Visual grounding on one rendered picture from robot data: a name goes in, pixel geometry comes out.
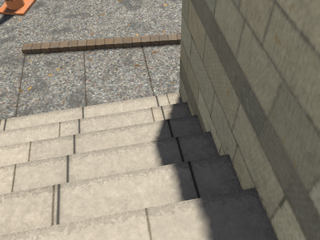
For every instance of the stairs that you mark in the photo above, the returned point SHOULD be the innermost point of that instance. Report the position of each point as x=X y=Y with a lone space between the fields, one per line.
x=80 y=163

